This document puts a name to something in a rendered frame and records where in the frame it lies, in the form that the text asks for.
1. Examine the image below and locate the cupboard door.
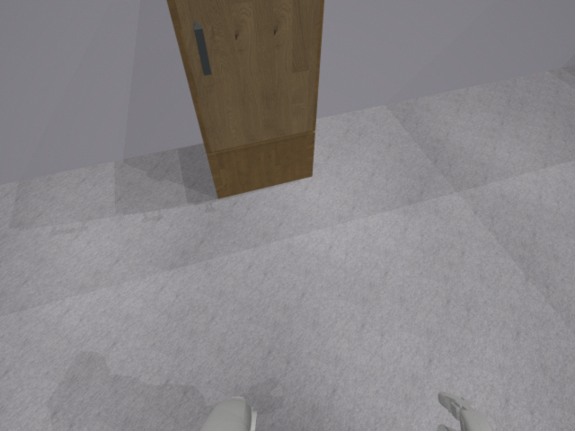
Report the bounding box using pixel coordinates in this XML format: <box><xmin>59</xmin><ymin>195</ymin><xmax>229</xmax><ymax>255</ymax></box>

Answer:
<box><xmin>175</xmin><ymin>0</ymin><xmax>320</xmax><ymax>152</ymax></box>

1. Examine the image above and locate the handle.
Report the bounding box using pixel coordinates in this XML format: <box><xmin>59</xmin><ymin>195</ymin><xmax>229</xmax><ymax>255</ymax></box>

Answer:
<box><xmin>193</xmin><ymin>21</ymin><xmax>211</xmax><ymax>75</ymax></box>

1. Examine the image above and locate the robot left thigh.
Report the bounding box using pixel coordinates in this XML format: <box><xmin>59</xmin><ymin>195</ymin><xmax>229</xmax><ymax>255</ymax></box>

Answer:
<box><xmin>199</xmin><ymin>400</ymin><xmax>258</xmax><ymax>431</ymax></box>

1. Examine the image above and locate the right robot hand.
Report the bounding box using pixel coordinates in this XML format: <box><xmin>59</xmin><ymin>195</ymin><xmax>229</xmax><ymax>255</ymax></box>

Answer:
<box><xmin>438</xmin><ymin>392</ymin><xmax>493</xmax><ymax>431</ymax></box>

